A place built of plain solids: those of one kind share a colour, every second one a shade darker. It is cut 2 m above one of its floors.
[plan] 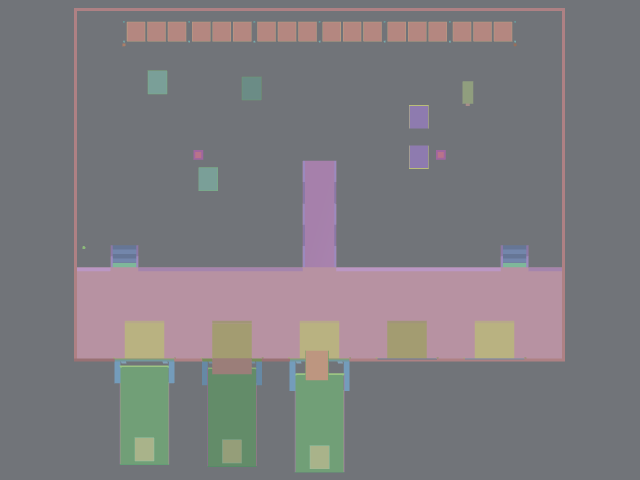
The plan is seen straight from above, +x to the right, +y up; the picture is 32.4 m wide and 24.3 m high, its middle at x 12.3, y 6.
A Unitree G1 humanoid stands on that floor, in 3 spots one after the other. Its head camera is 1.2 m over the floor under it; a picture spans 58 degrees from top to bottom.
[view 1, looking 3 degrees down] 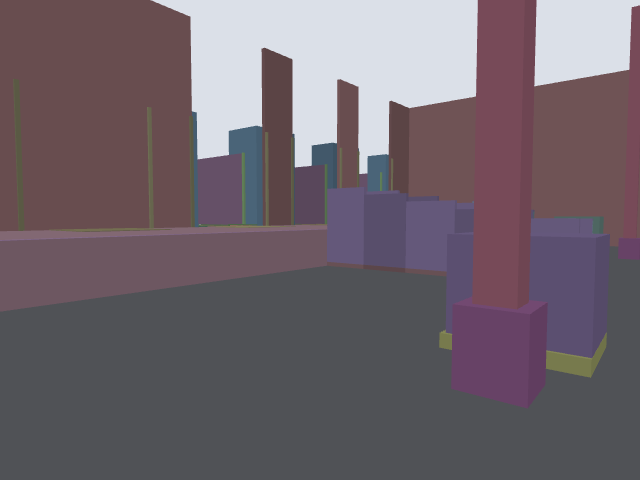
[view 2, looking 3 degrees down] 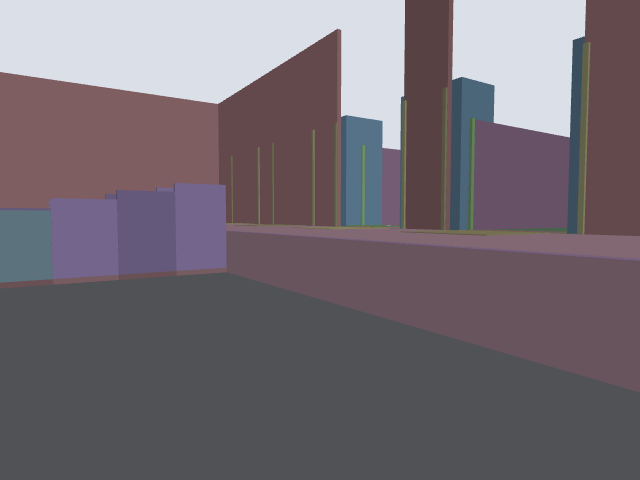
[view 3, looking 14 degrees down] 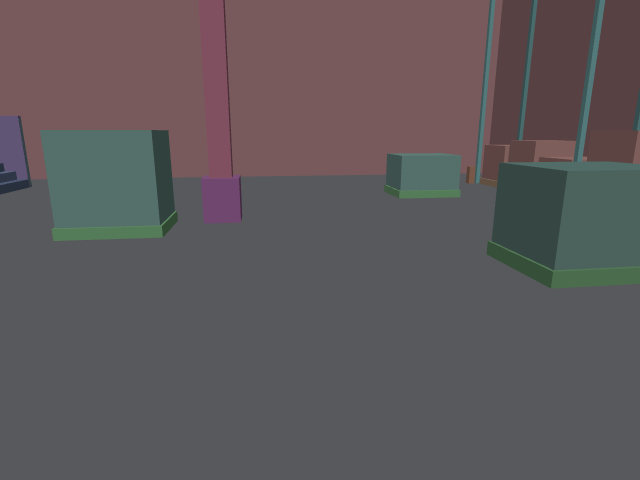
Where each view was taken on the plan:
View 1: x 21.55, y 11.21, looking -141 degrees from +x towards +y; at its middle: south_deck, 10.50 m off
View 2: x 2.40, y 8.04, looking -33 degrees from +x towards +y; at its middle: south_deck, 6.30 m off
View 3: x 12.28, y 10.81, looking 172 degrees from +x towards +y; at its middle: ground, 4.96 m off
